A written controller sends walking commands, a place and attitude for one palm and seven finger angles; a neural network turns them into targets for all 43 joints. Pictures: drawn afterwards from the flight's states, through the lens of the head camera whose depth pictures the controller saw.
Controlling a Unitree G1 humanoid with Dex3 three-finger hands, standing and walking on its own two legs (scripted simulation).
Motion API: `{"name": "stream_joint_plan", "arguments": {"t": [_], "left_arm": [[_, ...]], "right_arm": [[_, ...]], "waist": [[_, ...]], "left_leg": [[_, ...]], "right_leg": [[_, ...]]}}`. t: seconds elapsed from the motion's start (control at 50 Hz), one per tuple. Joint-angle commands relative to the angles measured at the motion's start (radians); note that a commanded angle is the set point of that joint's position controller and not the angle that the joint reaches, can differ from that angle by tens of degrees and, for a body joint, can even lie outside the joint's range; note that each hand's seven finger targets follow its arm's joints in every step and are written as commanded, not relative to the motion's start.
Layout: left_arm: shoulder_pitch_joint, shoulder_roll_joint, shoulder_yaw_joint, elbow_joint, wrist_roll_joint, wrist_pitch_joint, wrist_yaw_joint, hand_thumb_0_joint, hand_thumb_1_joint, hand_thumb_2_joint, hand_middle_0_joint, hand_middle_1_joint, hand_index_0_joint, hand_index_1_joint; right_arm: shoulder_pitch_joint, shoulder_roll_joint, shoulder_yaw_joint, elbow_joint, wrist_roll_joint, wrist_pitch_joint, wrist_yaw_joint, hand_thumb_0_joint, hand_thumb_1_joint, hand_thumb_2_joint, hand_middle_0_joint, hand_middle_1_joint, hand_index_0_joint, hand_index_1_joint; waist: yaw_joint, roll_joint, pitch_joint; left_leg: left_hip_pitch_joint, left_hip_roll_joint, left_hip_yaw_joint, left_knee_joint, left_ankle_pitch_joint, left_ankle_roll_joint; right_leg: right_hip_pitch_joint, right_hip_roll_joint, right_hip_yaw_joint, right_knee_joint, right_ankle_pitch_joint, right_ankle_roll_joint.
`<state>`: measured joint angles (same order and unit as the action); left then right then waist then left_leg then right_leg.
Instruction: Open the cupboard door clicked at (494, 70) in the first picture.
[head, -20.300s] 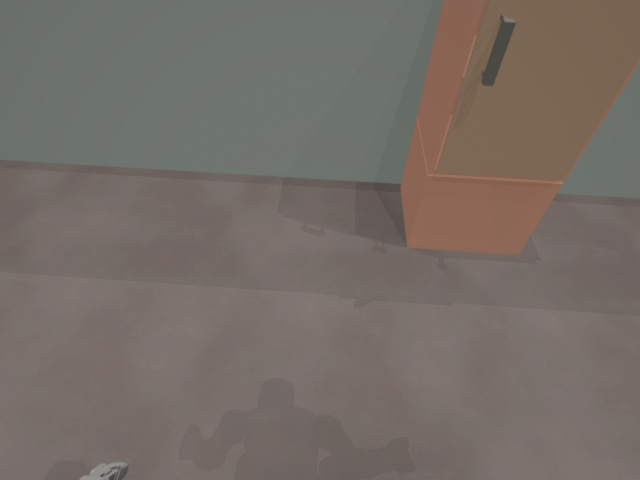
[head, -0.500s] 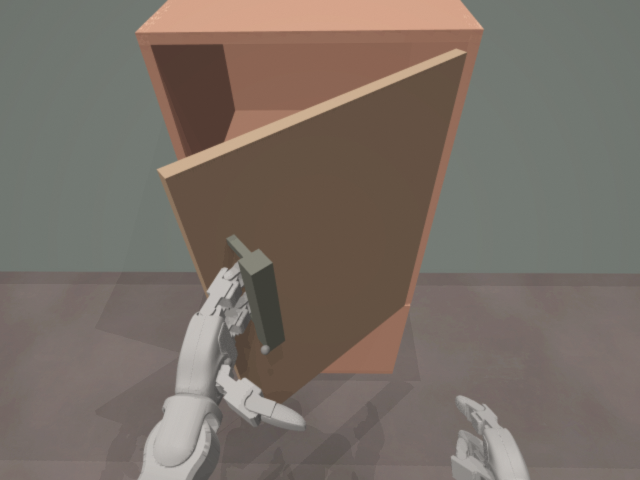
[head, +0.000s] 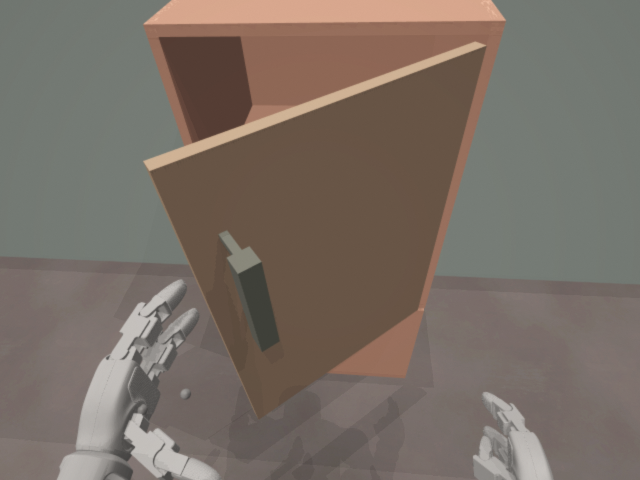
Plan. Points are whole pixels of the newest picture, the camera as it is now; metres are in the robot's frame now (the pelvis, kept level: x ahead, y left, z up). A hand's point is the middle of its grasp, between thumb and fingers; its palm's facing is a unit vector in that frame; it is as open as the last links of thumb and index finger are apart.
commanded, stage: slide the hand sideways off the handle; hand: left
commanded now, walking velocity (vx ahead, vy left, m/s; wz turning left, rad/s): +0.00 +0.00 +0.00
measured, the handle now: (247, 292) +0.30 +0.11 +0.11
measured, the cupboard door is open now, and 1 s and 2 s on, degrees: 40 40 40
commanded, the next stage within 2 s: draw the hand back to the body in 0.08 s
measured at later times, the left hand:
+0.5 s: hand (129, 395) +0.17 +0.19 +0.13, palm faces -0.03 -1.00 -0.05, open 16.3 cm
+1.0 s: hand (56, 358) +0.19 +0.25 +0.16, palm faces +0.29 -0.90 -0.33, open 13.7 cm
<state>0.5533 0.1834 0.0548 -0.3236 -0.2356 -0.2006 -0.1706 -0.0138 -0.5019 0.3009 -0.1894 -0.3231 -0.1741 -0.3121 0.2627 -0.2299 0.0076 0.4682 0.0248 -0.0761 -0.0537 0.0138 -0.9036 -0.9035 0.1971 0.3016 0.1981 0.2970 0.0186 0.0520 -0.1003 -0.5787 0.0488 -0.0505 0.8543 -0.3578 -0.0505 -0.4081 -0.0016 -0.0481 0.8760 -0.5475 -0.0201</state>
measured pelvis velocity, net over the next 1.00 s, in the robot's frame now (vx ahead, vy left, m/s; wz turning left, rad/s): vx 0.00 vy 0.04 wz -0.02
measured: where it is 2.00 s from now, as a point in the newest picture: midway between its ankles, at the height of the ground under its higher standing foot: outside the picture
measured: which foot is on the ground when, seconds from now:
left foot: down 0.00-1.00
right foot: down 0.00-1.00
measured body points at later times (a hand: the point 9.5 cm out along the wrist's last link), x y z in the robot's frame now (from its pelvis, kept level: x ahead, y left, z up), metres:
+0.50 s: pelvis -0.01 +0.03 +0.00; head -0.02 +0.02 +0.45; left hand +0.17 +0.24 +0.13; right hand +0.18 -0.19 -0.05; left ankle +0.05 +0.16 -0.69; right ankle -0.06 -0.10 -0.69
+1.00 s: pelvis +0.00 +0.04 +0.04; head -0.01 +0.03 +0.48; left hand +0.17 +0.30 +0.18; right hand +0.18 -0.18 -0.04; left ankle +0.05 +0.16 -0.70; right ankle -0.06 -0.10 -0.69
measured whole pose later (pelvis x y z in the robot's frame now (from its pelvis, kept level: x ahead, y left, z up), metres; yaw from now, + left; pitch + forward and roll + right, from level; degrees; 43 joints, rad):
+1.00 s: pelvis +0.00 +0.04 +0.04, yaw -1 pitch -2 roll -1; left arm 0.52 0.30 0.18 -0.44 -0.06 -0.05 0.11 -0.01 -0.06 0.49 -0.17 -0.30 -0.17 -0.30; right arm 0.21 -0.21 0.06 0.58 0.00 -0.14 -0.12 0.01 -0.90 -0.90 0.20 0.30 0.20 0.30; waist 0.05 0.04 0.00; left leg -0.30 0.03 0.00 0.58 -0.23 -0.01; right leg -0.13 -0.03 -0.01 0.53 -0.37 0.03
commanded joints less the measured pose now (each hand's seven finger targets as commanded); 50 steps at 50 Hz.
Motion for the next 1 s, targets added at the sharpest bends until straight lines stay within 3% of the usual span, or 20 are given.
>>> {"name": "stream_joint_plan", "arguments": {"t": [0.0, 0.06, 0.12, 0.16, 0.18, 0.22, 0.28, 0.34, 0.38, 0.4, 0.52, 0.56, 0.66, 0.68, 0.7, 0.74, 0.78, 0.82, 0.96, 0.98], "left_arm": [[-0.033, 0.12, 0.109, -0.196, -0.05, -0.072, -0.044, 0.0, -0.5, 0.3, -0.15, -0.3, -0.15, -0.3], [-0.044, 0.112, 0.098, -0.217, -0.071, -0.075, -0.075, 0.0, -0.5, 0.3, -0.15, -0.3, -0.15, -0.3], [-0.028, 0.106, 0.093, -0.196, -0.077, -0.074, -0.08, 0.0, -0.5, 0.3, -0.15, -0.3, -0.15, -0.3], [-0.059, 0.104, 0.077, -0.216, -0.069, -0.074, -0.075, 0.0, -0.5, 0.3, -0.15, -0.3, -0.15, -0.3], [-0.066, 0.139, 0.107, -0.216, -0.062, -0.071, -0.065, 0.0, -0.5, 0.3, -0.15, -0.3, -0.15, -0.3], [-0.079, 0.137, 0.104, -0.268, -0.054, -0.072, -0.054, 0.0, -0.5, 0.3, -0.15, -0.3, -0.15, -0.3], [-0.057, 0.156, 0.139, -0.256, -0.056, -0.049, -0.037, 0.0, -0.5, 0.3, -0.15, -0.3, -0.15, -0.3], [-0.074, 0.136, 0.118, -0.283, -0.062, -0.018, -0.039, 0.0, -0.5, 0.3, -0.15, -0.3, -0.15, -0.3], [-0.074, 0.146, 0.127, -0.285, -0.062, 0.005, -0.036, 0.0, -0.5, 0.3, -0.15, -0.3, -0.15, -0.3], [-0.062, 0.131, 0.113, -0.292, -0.062, 0.017, -0.037, 0.0, -0.5, 0.3, -0.15, -0.3, -0.15, -0.3], [-0.081, 0.172, 0.162, -0.322, -0.069, 0.072, -0.038, 0.0, -0.5, 0.3, -0.15, -0.3, -0.15, -0.3], [-0.102, 0.174, 0.17, -0.339, -0.076, 0.081, -0.042, 0.0, -0.5, 0.3, -0.15, -0.3, -0.15, -0.3], [-0.124, 0.188, 0.194, -0.353, -0.089, 0.102, -0.056, 0.0, -0.325, 0.375, -0.156, -0.3, -0.156, -0.3], [-0.158, 0.306, 0.205, -0.405, 0.065, 0.093, 0.092, 0.0, -0.29, 0.39, -0.158, -0.3, -0.158, -0.3], [-0.14, 0.232, 0.175, -0.395, 0.078, 0.101, 0.155, 0.0, -0.255, 0.405, -0.159, -0.3, -0.159, -0.3], [-0.122, 0.206, 0.147, -0.366, 0.131, 0.108, 0.224, 0.0, -0.185, 0.435, -0.161, -0.3, -0.161, -0.3], [-0.121, 0.242, 0.177, -0.347, 0.159, 0.103, 0.263, 0.0, -0.115, 0.465, -0.164, -0.3, -0.164, -0.3], [-0.113, 0.236, 0.176, -0.352, 0.169, 0.093, 0.28, 0.0, -0.045, 0.495, -0.166, -0.3, -0.166, -0.3], [-0.108, 0.262, 0.23, -0.352, 0.182, 0.072, 0.304, 0.0, 0.2, 0.6, -0.175, -0.3, -0.175, -0.3], [-0.101, 0.282, 0.254, -0.339, 0.183, 0.072, 0.308, 0.0, 0.235, 0.615, -0.176, -0.3, -0.176, -0.3]], "right_arm": [[-0.103, -0.089, -0.033, -0.169, 0.01, -0.077, -0.018, 0.0, -0.9, -0.9, 0.2, 0.3, 0.2, 0.3], [-0.105, -0.091, -0.033, -0.173, 0.015, -0.09, -0.021, 0.0, -0.9, -0.9, 0.2, 0.3, 0.2, 0.3], [-0.102, -0.093, -0.036, -0.168, 0.016, -0.105, -0.022, 0.0, -0.9, -0.9, 0.2, 0.3, 0.2, 0.3], [-0.099, -0.095, -0.035, -0.171, 0.015, -0.114, -0.021, 0.0, -0.9, -0.9, 0.2, 0.3, 0.2, 0.3], [-0.101, -0.096, -0.036, -0.163, 0.015, -0.114, -0.022, 0.0, -0.9, -0.9, 0.2, 0.3, 0.2, 0.3], [-0.105, -0.091, -0.032, -0.173, 0.017, -0.12, -0.022, 0.0, -0.9, -0.9, 0.2, 0.3, 0.2, 0.3], [-0.114, -0.088, -0.03, -0.166, 0.018, -0.122, -0.025, 0.0, -0.9, -0.9, 0.2, 0.3, 0.2, 0.3], [-0.125, -0.088, -0.02, -0.172, 0.024, -0.127, -0.026, 0.0, -0.9, -0.9, 0.2, 0.3, 0.2, 0.3], [-0.128, -0.092, -0.018, -0.167, 0.023, -0.135, -0.027, 0.0, -0.9, -0.9, 0.2, 0.3, 0.2, 0.3], [-0.129, -0.092, -0.016, -0.169, 0.024, -0.138, -0.027, 0.0, -0.9, -0.9, 0.2, 0.3, 0.2, 0.3], [-0.136, -0.094, -0.008, -0.159, 0.025, -0.149, -0.032, 0.0, -0.9, -0.9, 0.2, 0.3, 0.2, 0.3], [-0.14, -0.095, -0.003, -0.156, 0.026, -0.153, -0.034, 0.0, -0.9, -0.9, 0.2, 0.3, 0.2, 0.3], [-0.141, -0.101, 0.001, -0.145, 0.031, -0.171, -0.041, 0.0, -0.9, -0.9, 0.2, 0.3, 0.2, 0.3], [-0.166, -0.085, 0.013, -0.153, 0.017, -0.158, -0.065, 0.0, -0.9, -0.9, 0.2, 0.3, 0.2, 0.3], [-0.17, -0.072, 0.02, -0.144, 0.005, -0.155, -0.078, 0.0, -0.9, -0.9, 0.2, 0.3, 0.2, 0.3], [-0.159, -0.075, 0.023, -0.118, -0.003, -0.138, -0.081, 0.0, -0.9, -0.9, 0.2, 0.3, 0.2, 0.3], [-0.165, -0.085, 0.018, -0.099, -0.014, -0.133, -0.083, 0.0, -0.9, -0.9, 0.2, 0.3, 0.2, 0.3], [-0.176, -0.081, 0.017, -0.09, -0.02, -0.131, -0.082, 0.0, -0.9, -0.9, 0.2, 0.3, 0.2, 0.3], [-0.195, -0.085, 0.008, -0.055, -0.028, -0.123, -0.071, 0.0, -0.9, -0.9, 0.2, 0.3, 0.2, 0.3], [-0.194, -0.091, 0.005, -0.047, -0.029, -0.121, -0.071, 0.0, -0.9, -0.9, 0.2, 0.3, 0.2, 0.3]], "waist": [[-0.008, -0.106, -0.081], [-0.01, -0.067, -0.075], [-0.009, -0.091, -0.064], [-0.01, -0.055, -0.067], [-0.006, -0.068, -0.062], [0.003, -0.016, -0.089], [0.014, -0.041, -0.085], [0.01, 0.001, -0.062], [0.015, -0.024, -0.066], [0.012, -0.006, -0.064], [0.016, -0.018, -0.039], [0.017, 0.007, -0.03], [0.017, 0.004, -0.035], [0.049, -0.026, 0.007], [0.024, -0.032, 0.066], [0.019, 0.01, 0.08], [0.027, -0.004, 0.059], [0.027, 0.013, 0.052], [0.036, 0.019, 0.043], [0.042, -0.007, 0.038]], "left_leg": [[0.143, -0.066, 0.045, -0.041, 0.167, 0.072], [0.152, -0.067, 0.042, -0.047, 0.168, 0.072], [0.146, -0.065, 0.035, -0.051, 0.16, 0.073], [0.156, -0.065, 0.034, -0.058, 0.152, 0.074], [0.152, -0.062, 0.032, -0.058, 0.148, 0.076], [0.18, -0.062, 0.035, -0.074, 0.153, 0.075], [0.178, -0.059, 0.031, -0.089, 0.141, 0.075], [0.19, -0.056, 0.03, -0.115, 0.106, 0.07], [0.196, -0.052, 0.023, -0.125, 0.099, 0.071], [0.204, -0.052, 0.023, -0.134, 0.099, 0.07], [0.213, -0.049, 0.013, -0.166, 0.067, 0.067], [0.224, -0.049, 0.011, -0.179, 0.05, 0.065], [0.253, -0.048, 0.007, -0.197, 0.054, 0.064], [0.268, -0.051, 0.025, -0.231, 0.013, 0.062], [0.284, -0.055, 0.038, -0.237, -0.003, 0.062], [0.322, -0.047, 0.037, -0.266, -0.009, 0.061], [0.357, -0.044, 0.039, -0.296, 0.025, 0.064], [0.394, -0.041, 0.044, -0.327, 0.059, 0.064], [0.474, -0.033, 0.056, -0.406, 0.16, 0.063], [0.475, -0.031, 0.052, -0.416, 0.175, 0.063]], "right_leg": [[-0.057, -0.012, 0.062, -0.202, 0.523, 0.059], [-0.074, -0.006, 0.05, -0.197, 0.513, 0.056], [-0.086, 0.001, 0.036, -0.195, 0.478, 0.052], [-0.106, 0.009, 0.023, -0.187, 0.425, 0.042], [-0.103, 0.009, 0.027, -0.194, 0.409, 0.04], [-0.099, 0.017, 0.008, -0.183, 0.373, 0.027], [-0.087, 0.024, -0.003, -0.192, 0.341, 0.023], [-0.101, 0.029, -0.017, -0.202, 0.29, 0.021], [-0.091, 0.033, -0.023, -0.208, 0.277, 0.02], [-0.093, 0.032, -0.026, -0.209, 0.278, 0.021], [-0.086, 0.037, -0.037, -0.234, 0.238, 0.022], [-0.089, 0.039, -0.04, -0.244, 0.213, 0.02], [-0.071, 0.04, -0.044, -0.264, 0.216, 0.021], [-0.064, 0.024, 0.019, -0.365, 0.171, 0.008], [-0.083, 0.015, 0.023, -0.408, 0.137, 0.01], [-0.059, 0.01, 0.005, -0.42, 0.126, 0.01], [-0.004, 0.01, 0.0, -0.435, 0.163, 0.01], [0.034, 0.006, -0.002, -0.445, 0.198, 0.011], [0.143, 0.007, -0.007, -0.487, 0.304, 0.011], [0.168, 0.009, -0.011, -0.494, 0.316, 0.01]]}}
